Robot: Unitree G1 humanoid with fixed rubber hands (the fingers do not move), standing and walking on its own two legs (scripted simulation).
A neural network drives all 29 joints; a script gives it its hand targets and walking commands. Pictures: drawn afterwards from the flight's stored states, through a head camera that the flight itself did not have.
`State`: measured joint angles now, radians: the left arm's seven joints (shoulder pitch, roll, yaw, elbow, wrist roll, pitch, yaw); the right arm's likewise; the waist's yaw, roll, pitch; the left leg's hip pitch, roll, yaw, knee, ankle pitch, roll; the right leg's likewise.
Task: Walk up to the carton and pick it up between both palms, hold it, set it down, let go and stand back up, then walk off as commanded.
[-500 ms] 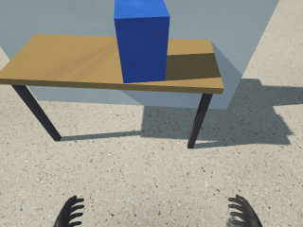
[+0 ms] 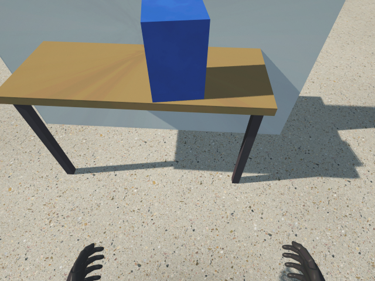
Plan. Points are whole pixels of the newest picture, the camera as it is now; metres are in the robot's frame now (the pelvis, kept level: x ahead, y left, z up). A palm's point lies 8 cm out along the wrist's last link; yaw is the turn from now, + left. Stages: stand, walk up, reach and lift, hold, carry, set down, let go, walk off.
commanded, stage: stand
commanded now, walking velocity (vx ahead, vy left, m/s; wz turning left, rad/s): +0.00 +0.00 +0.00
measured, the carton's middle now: (174, 50) +0.86 +0.05 +0.04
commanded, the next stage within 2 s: none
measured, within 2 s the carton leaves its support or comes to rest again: neither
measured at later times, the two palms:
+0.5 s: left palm out of the picture +0.13 +0.25 -0.09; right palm out of the picture +0.13 -0.25 -0.08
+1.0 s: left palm out of the picture +0.11 +0.25 -0.09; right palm out of the picture +0.11 -0.25 -0.08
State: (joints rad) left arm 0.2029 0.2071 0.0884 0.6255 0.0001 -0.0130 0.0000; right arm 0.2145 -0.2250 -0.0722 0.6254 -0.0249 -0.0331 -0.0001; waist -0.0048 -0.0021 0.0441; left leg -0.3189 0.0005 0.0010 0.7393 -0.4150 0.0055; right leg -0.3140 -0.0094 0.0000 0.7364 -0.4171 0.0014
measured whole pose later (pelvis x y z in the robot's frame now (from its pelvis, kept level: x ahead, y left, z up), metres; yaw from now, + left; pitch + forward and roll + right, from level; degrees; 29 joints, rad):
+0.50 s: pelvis -0.01 +0.00 +0.00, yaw +0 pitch -1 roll +0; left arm 0.20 0.21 0.09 0.64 0.00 -0.02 0.00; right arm 0.21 -0.23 -0.07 0.63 -0.02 -0.03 0.00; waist 0.00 0.00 0.04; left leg -0.32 0.00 0.00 0.74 -0.40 0.01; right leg -0.31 -0.01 0.00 0.74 -0.40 0.00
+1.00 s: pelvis -0.03 +0.00 +0.00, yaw +0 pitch -3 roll +0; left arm 0.20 0.21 0.09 0.66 0.00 -0.02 0.00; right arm 0.21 -0.23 -0.06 0.65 -0.02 -0.04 0.00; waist 0.00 0.00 0.06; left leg -0.32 0.00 0.00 0.74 -0.37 0.01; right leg -0.31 -0.01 0.00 0.74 -0.38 0.00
